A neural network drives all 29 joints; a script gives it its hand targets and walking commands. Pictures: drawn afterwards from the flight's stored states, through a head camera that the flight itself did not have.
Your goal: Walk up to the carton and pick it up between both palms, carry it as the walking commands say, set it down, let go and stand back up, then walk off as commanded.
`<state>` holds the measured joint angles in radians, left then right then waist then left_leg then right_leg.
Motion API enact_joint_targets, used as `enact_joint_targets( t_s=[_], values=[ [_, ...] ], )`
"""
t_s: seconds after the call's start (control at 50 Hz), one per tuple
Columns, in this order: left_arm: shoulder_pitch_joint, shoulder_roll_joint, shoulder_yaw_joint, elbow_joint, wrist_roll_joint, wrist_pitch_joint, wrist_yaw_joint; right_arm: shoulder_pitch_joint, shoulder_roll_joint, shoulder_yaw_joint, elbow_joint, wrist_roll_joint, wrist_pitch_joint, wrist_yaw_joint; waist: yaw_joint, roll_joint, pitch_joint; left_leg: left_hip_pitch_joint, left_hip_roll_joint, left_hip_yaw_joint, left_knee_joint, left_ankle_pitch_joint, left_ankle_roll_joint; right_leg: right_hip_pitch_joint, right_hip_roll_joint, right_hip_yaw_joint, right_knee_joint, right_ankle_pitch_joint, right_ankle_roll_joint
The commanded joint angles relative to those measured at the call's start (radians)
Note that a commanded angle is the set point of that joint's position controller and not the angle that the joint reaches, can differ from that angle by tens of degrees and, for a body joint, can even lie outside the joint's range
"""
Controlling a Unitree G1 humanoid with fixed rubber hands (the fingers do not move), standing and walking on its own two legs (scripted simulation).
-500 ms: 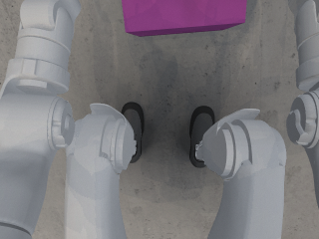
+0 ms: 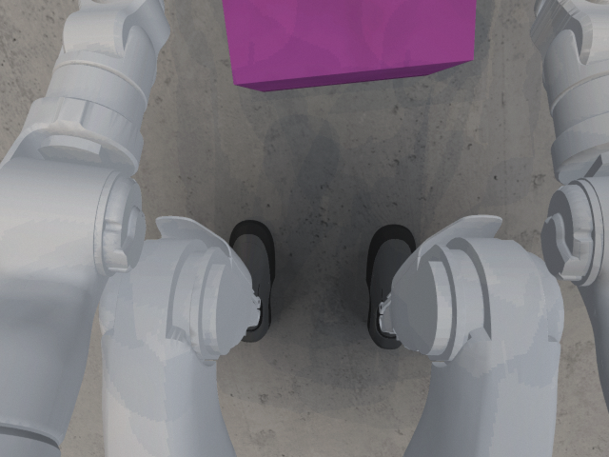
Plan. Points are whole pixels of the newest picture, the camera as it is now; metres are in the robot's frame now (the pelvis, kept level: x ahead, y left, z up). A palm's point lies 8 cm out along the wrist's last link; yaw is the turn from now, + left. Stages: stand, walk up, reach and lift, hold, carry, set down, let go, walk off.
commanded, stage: reach and lift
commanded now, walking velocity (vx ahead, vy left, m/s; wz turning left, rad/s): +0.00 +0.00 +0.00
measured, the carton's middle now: out of the picture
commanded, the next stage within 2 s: none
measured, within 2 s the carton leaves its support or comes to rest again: leaves its support in 1.48 s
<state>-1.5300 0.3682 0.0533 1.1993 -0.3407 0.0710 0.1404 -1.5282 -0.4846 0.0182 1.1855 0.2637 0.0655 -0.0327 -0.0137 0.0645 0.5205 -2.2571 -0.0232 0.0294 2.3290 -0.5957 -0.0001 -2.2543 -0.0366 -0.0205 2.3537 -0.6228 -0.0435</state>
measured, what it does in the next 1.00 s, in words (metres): stands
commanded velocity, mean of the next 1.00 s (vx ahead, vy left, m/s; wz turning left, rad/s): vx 0.00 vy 0.00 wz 0.00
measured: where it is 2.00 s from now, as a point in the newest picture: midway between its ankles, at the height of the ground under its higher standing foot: (316, 301)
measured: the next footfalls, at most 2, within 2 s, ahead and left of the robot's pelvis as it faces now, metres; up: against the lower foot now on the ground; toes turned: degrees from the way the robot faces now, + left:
none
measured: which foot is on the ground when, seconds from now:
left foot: down 0.00-1.00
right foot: down 0.00-1.00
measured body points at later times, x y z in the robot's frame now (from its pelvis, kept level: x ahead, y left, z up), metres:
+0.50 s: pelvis -0.01 +0.00 +0.01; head +0.37 -0.04 +0.24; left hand +0.56 +0.13 -0.18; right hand +0.56 -0.19 -0.18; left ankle +0.11 +0.11 -0.30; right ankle +0.10 -0.11 -0.30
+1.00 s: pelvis +0.00 +0.00 +0.01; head +0.37 -0.03 +0.24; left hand +0.56 +0.13 -0.18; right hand +0.56 -0.19 -0.18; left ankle +0.11 +0.11 -0.30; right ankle +0.10 -0.11 -0.30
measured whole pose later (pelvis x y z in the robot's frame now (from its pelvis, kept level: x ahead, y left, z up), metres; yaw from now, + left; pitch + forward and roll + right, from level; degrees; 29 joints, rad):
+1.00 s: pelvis +0.00 +0.00 +0.01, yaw +0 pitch +31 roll +1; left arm -1.58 0.29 0.11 1.26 -0.27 0.04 0.15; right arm -1.62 -0.42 0.05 1.27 0.24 0.07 -0.05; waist -0.02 0.07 0.52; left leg -2.26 -0.03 0.04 2.30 -0.58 0.01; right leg -2.25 -0.04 -0.01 2.33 -0.61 -0.04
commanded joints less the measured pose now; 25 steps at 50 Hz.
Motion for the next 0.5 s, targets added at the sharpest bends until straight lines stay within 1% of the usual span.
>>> enact_joint_targets(
  t_s=[0.0,0.12,0.2,0.28,0.4,0.46,0.48],
  values=[
    [-0.153,0.048,0.041,-0.150,0.023,-0.048,0.010,-0.292,-0.118,-0.033,-0.132,-0.018,-0.044,-0.012,-0.016,-0.125,-1.358,0.559,-0.041,0.000,-0.176,0.444,-0.031,0.680,0.026,0.045,-0.212,0.513,0.049],
    [-0.164,-0.004,-0.008,-0.153,-0.014,-0.056,0.003,-0.303,-0.060,0.012,-0.152,0.009,-0.049,-0.019,-0.029,-0.137,-1.384,0.538,-0.049,0.005,-0.172,0.459,-0.028,0.728,0.031,0.055,-0.216,0.569,0.045],
    [-0.186,-0.021,-0.022,-0.151,-0.023,-0.059,0.001,-0.332,-0.030,0.040,-0.163,0.029,-0.051,-0.019,-0.016,-0.140,-1.370,0.520,-0.051,0.008,-0.176,0.443,-0.026,0.737,0.035,0.062,-0.223,0.561,0.046],
    [-0.211,-0.030,-0.019,-0.135,-0.015,-0.065,0.005,-0.358,-0.005,0.058,-0.149,0.035,-0.052,-0.021,0.000,-0.135,-1.345,0.514,-0.052,0.009,-0.180,0.424,-0.023,0.719,0.040,0.067,-0.230,0.531,0.048],
    [-0.224,-0.028,0.016,-0.077,0.022,-0.067,0.019,-0.375,0.009,0.054,-0.095,0.018,-0.054,-0.033,0.015,-0.129,-1.293,0.501,-0.054,0.010,-0.191,0.377,-0.023,0.675,0.049,0.071,-0.248,0.464,0.052],
    [-0.240,-0.050,0.016,-0.068,0.036,-0.071,0.021,-0.381,0.027,0.055,-0.074,0.009,-0.058,-0.038,0.011,-0.118,-1.281,0.506,-0.058,0.011,-0.196,0.368,-0.025,0.664,0.055,0.072,-0.257,0.449,0.051],
    [-0.253,-0.067,0.006,-0.072,0.033,-0.074,0.019,-0.383,0.036,0.058,-0.071,0.007,-0.060,-0.039,0.001,-0.112,-1.279,0.505,-0.060,0.011,-0.196,0.369,-0.026,0.665,0.057,0.072,-0.259,0.449,0.049]
  ],
)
